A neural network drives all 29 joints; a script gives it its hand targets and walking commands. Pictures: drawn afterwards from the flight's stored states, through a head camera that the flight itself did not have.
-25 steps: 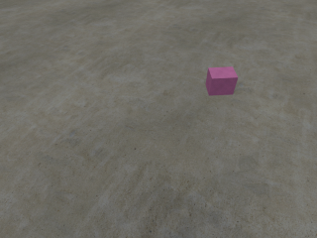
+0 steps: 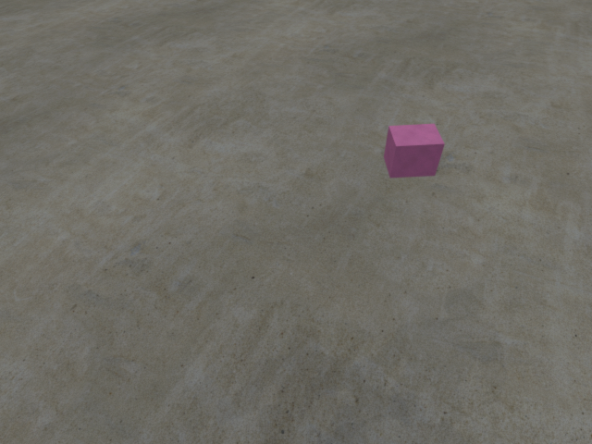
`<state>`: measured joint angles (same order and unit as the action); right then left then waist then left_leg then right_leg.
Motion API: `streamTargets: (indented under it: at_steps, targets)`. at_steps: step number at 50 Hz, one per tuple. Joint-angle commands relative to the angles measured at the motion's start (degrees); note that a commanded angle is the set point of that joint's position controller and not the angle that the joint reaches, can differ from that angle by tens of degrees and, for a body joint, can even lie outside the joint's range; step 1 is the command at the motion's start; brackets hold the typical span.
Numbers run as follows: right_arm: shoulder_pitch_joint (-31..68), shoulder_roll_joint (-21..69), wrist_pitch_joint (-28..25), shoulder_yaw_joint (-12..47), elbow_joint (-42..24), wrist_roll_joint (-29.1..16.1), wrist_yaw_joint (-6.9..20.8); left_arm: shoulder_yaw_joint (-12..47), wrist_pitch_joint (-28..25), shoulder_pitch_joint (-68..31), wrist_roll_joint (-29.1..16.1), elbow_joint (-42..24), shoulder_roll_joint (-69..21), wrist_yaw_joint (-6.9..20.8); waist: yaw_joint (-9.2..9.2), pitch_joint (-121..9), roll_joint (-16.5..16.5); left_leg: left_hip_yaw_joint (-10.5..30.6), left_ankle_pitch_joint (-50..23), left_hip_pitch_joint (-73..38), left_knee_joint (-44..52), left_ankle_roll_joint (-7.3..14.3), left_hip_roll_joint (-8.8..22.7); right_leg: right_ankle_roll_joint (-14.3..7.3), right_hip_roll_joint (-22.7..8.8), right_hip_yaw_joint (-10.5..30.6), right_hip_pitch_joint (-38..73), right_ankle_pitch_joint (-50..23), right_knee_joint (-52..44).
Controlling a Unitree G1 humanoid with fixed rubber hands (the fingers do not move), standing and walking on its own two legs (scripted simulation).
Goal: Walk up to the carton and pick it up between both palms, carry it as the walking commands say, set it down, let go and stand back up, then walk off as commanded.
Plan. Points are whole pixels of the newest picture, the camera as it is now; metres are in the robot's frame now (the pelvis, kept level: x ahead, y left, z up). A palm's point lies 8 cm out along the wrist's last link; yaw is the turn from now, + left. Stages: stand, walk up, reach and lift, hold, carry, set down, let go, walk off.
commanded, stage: stand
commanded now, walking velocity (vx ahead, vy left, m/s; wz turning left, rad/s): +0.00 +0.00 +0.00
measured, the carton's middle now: (412, 150) +1.62 -0.51 -0.68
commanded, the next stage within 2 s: walk up in 0.62 s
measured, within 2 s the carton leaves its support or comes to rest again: neither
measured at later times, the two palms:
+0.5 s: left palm out of the picture +0.07 +0.29 -0.12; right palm out of the picture +0.09 -0.28 -0.12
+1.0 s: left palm out of the picture +0.11 +0.29 -0.11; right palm out of the picture +0.07 -0.34 -0.13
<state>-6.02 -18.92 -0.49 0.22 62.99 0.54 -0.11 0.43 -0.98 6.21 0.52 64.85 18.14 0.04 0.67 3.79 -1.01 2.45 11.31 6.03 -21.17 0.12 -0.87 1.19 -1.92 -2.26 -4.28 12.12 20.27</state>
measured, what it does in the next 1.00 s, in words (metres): stands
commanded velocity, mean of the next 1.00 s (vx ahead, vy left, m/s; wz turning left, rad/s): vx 0.00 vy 0.00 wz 0.00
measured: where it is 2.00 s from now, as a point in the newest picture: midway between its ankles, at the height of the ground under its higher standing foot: (353, 403)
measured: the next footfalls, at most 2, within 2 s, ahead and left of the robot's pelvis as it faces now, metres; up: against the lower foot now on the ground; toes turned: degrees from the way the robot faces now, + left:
right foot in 1.06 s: +0.10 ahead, -0.17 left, +0.00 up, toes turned -9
left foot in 1.42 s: +0.34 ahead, +0.04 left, +0.00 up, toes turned -3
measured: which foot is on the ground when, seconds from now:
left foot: down 0.00-1.00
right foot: down 0.00-0.88, up 0.90-1.00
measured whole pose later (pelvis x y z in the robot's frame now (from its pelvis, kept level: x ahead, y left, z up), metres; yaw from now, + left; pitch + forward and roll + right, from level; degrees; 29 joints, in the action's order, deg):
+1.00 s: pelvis +0.02 -0.02 -0.01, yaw -6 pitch -2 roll +4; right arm -11.6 -20.5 -4.1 -5.1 56.5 2.4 1.9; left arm -4.4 -1.0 12.1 1.9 57.8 23.1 4.8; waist 0.2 0.9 2.6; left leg -3.8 16.7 6.6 -25.0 -0.4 -1.2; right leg -1.0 -4.2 2.2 -20.8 25.2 47.5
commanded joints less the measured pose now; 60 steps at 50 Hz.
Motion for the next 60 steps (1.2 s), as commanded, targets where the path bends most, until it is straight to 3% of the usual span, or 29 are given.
streamTargets:
  at_steps: [1, 8, 20, 40, 41, 42, 43, 44, 45, 47, 50, 51, 52, 53, 54, 55, 56, 57, 59, 60]
  targets:
    - [3.65, -12.16, -1.31, -2.16, -4.32, 0.02, -0.61, -2.41, -1.16, -2.83, -0.02, -3.88, 13.21, -0.69, 0.18, -3.9, 0.99, 5.33, -10.01, 1.6, 4.4, 1.54, 7.58, -2.55, -5.47, 5.09, 0.31, -5.66, -4.18]
    - [3.66, -12.59, -1.41, -2.42, -4.03, -0.15, -0.66, -2.2, -1.13, -2.31, -0.09, -3.48, 12.75, -0.52, 0.25, -5.07, 0.43, 5.03, -13.38, 0.21, 4.12, 1.34, 7.64, -2.44, -5.62, 4.67, 0.89, -9.39, -3.64]
    - [3.3, -12.28, -1.18, -2.36, -3.74, -0.26, -0.46, -2.12, -0.95, -1.9, -0.27, -3.41, 12.88, -0.57, 0.16, -3.87, 1.26, 4.91, -10.25, 1.15, 4.39, 1.58, 7.49, -2.48, -5.79, 5.3, 0.37, -7.7, -4.27]
    - [2.83, -13.13, -1.21, -2.5, -3.56, -0.37, -0.58, -2.32, -0.97, -2.07, -0.09, -3.58, 13.25, -0.73, -0.11, -4.15, 1.1, 4.45, -12.09, 0.24, 4.6, 1.0, 7.31, -2.37, -5.46, 4.93, 0.46, -9.52, -4.4]
    - [-1.1, -19.21, -2.51, -6.49, -5.03, 0.67, 0.38, -5.91, -1.45, 1.54, 1.17, -8.05, 18.28, 1.39, -1.09, -8.8, 0.85, 2.99, 17.89, -4.33, 0.29, 4.3, 6.82, -5.72, -4.85, 5.92, -7.84, 17.62, 1.15]
    - [-2.71, -19.12, -3.03, -6.65, -5.34, 1.53, 0.67, -6.29, -1.23, -2.98, 1.11, -10.06, 17.37, 2.46, -3.0, -3.39, -1.43, 6.62, 25.77, -6.69, 2.54, 5.67, 8.14, -5.52, -3.31, 5.18, -20.58, 22.67, 5.9]
    - [-7.09, -19.53, -3.31, -7.72, -5.39, 1.42, 0.75, -6.33, -1.44, -7.79, 1.27, -12.77, 16.07, 3.27, -5.76, -0.22, -4.34, 13.51, 31.31, -10.31, 8.72, 8.85, 13.83, -3.68, -0.76, 2.46, -30.4, 17.67, 13.45]
    - [-9.7, -21.22, -3.92, -9.07, -6.3, 1.69, 0.72, -6.5, -1.67, -9.41, 1.7, -15.14, 15.03, 3.65, -6.99, 0.87, -8.26, 23.01, 32.47, -10.92, 13.51, 13.08, 22.01, -3.4, -0.4, 3.04, -35.59, 13.41, 26.8]
    - [-8.56, -22.17, -4.51, -9.88, -7.66, 1.68, 0.93, -7.08, -1.85, -7.25, 1.86, -15.29, 15.92, 3.83, -5.55, 0.74, -6.05, 23.94, 30.28, -9.25, 13.03, 15.14, 24.64, -2.9, -3.29, 7.36, -35.67, 13.13, 30.34]
    - [-2.76, -22.14, -5.13, -10.46, -11.2, 1.97, 1.09, -7.76, -2.13, -2.3, 1.45, -15.53, 17.28, 4.47, -2.22, -0.73, -5.85, 20.82, 28.96, -3.44, 13.66, 14.68, 25.27, -2.25, -6.06, 9.76, -31.86, 14.42, 32.12]
    - [2.71, -21.28, -5.46, -10.21, -14.87, 1.95, 1.95, -8.07, -2.35, 3.45, 0.85, -14.87, 17.65, 5.65, 0.46, -0.89, -8.65, 11.2, 24.0, 5.23, 10.38, 12.53, 22.36, -2.46, -6.8, 7.38, -20.09, 16.66, 21.36]
    - [5.49, -20.76, -5.29, -9.98, -15.61, 1.91, 2.38, -8.51, -2.31, 7.55, 0.77, -13.22, 17.61, 5.81, 3.14, -1.35, -7.46, 5.66, 23.15, 11.67, 6.47, 10.8, 19.13, -3.44, -5.42, 4.06, -10.02, 12.35, 14.83]
    - [5.0, -17.94, -4.84, -8.85, -15.84, 2.15, 2.52, -9.14, -2.78, 14.1, 0.8, -11.17, 18.16, 5.42, 5.57, -2.88, -1.49, -1.29, 24.78, 19.61, -4.68, 8.18, 13.47, -3.81, -1.42, 1.92, 2.49, 9.86, 9.81]
    - [3.45, -13.02, -4.27, -7.04, -16.47, 2.12, 2.64, -10.84, -3.15, 19.79, 1.29, -9.48, 22.57, 4.48, 8.24, -1.47, 19.24, -10.85, 24.47, 31.63, -30.95, 4.82, 3.65, -6.16, -5.46, 16.0, 10.06, 25.52, -3.62]
    - [2.37, -10.99, -4.01, -5.53, -18.11, 1.67, 2.82, -11.14, -3.69, 17.03, 1.8, -12.41, 26.87, 3.78, 6.12, 0.84, 25.02, -5.31, 21.42, 41.66, -44.33, 2.34, -0.93, -12.48, -18.83, 45.71, 5.49, 47.06, -17.7]
    - [3.7, -17.62, -3.99, -7.03, -15.86, 1.81, 2.59, -10.73, -3.66, 12.04, 1.43, -14.47, 25.07, 3.77, 3.83, 5.82, 10.8, 1.81, 16.11, 37.63, -46.42, 2.98, 4.2, -16.34, -20.33, 45.71, -2.55, 43.11, -15.01]
    - [1.34, -18.07, -4.73, -7.55, -15.91, 1.3, 3.12, -10.02, -3.96, 12.44, 0.34, -15.59, 23.64, 3.74, 2.02, 6.96, 7.09, 0.88, 12.4, 36.68, -44.85, 2.2, 5.04, -16.13, -17.66, 38.38, -4.27, 34.09, -11.7]
    - [0.49, -18.08, -4.94, -7.61, -15.47, 1.25, 3.21, -10.13, -4.11, 11.87, -0.21, -16.03, 23.07, 3.36, 1.68, 6.32, 5.08, 1.68, 10.5, 35.32, -43.05, 1.71, 6.5, -15.55, -16.81, 34.31, -5.65, 30.24, -10.1]
    - [-3.01, -18.44, -5.12, -7.74, -14.21, 1.06, 3.66, -10.14, -4.37, 10.94, -0.1, -17.88, 22.23, 3.04, 1.17, 4.72, 10.89, -0.08, 9.1, 32.67, -36.23, 0.15, 7.76, -15.12, -14.12, 25.79, -5.31, 23.53, -8.92]
    - [-2.3, -18.62, -4.98, -7.8, -14.35, 1.11, 4.04, -10.08, -4.39, 11.15, 0.36, -18.44, 22.5, 3.05, 1.59, 3.87, 10.31, -1.47, 9.55, 29.88, -33.55, -0.11, 7.11, -15.38, -13.94, 23.76, -8.05, 21.25, -8.57]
